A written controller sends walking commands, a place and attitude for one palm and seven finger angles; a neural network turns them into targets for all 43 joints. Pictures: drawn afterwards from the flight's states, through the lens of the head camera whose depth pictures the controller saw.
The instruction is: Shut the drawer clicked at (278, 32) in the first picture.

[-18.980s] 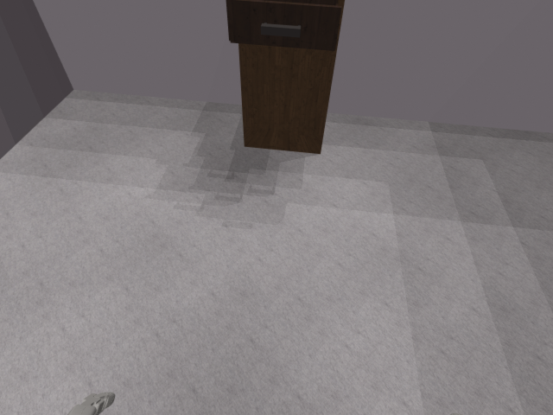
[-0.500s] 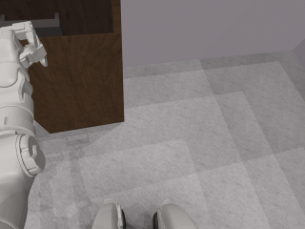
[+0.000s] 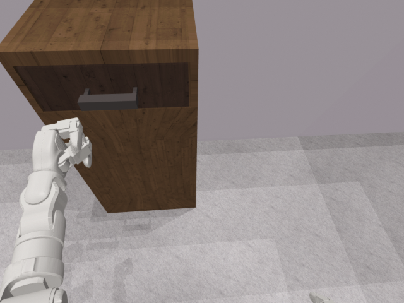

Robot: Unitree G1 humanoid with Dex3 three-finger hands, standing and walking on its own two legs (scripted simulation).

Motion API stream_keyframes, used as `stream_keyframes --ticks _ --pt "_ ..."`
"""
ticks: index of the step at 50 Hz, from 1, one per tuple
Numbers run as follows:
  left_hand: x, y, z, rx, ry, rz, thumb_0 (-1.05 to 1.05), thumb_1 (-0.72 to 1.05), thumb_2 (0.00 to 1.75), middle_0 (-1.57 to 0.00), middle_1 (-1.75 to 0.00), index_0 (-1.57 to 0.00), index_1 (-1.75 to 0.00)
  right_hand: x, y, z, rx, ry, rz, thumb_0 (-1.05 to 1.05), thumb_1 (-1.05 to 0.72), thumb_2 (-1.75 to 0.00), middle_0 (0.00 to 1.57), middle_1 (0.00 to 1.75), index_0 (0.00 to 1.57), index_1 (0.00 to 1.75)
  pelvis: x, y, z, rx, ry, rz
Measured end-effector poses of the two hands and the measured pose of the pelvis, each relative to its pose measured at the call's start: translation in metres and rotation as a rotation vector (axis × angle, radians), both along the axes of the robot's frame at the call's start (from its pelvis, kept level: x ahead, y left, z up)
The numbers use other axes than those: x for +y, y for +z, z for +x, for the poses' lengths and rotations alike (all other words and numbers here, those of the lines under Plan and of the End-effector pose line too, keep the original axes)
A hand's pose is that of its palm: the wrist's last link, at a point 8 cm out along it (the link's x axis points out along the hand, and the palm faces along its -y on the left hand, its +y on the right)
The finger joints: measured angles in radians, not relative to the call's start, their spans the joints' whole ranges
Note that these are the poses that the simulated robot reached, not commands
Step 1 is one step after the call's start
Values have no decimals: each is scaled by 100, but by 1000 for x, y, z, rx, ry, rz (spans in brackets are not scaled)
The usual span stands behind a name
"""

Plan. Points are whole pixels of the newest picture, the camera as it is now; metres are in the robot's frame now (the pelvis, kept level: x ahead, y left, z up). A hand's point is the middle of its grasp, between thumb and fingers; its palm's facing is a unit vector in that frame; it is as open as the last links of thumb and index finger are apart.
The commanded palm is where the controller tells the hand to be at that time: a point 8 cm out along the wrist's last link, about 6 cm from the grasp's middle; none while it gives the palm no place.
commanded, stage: draw the hand back to the body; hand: left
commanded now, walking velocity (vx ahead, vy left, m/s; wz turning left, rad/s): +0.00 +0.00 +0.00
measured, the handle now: (110, 96) +0.59 +0.24 +0.05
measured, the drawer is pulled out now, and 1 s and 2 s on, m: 0.00 0.00 0.00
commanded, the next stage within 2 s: step back with the hand held close in 0.98 s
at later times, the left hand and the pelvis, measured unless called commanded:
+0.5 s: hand (32, 214) +0.23 +0.23 +0.16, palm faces +0.34 -0.90 -0.27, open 3.3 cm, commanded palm +0.18 +0.27 +0.17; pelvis -0.03 -0.01 +0.03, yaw +1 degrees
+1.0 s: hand out of the picture +0.14 +0.23 +0.19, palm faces +0.44 -0.82 -0.37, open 3.3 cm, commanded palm +0.09 +0.27 +0.21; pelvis -0.02 -0.01 +0.04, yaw +2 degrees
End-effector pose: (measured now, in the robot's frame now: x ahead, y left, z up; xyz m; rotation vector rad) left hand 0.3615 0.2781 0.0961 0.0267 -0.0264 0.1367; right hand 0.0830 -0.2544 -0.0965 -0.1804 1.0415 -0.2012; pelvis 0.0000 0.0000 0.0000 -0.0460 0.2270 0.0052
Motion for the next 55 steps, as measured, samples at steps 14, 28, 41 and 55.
stream_keyframes --ticks 14,28,41,55 --pt "-8 32 -102 75 99 181 2 90 90 -140 -160 -140 -160 25 42 74 -293 131 23 1 -91 -90 20 30 20 30 -2 20 -22 -172 19 31" --pt "-7 79 -187 -33 213 280 2 90 90 -140 -160 -140 -160 34 52 66 -320 181 43 1 -91 -90 21 30 20 30 -7 35 -30 -286 18 43" --pt "-12 114 -256 -83 260 407 2 89 90 -140 -160 -141 -160 26 54 69 -350 186 34 1 -91 -90 21 30 20 30 -12 38 -27 -307 20 42" --pt "-14 104 -248 -56 296 378 2 89 90 -140 -160 -141 -160 29 57 89 -376 211 23 1 -91 -90 21 30 20 30 -16 37 -19 -303 28 48"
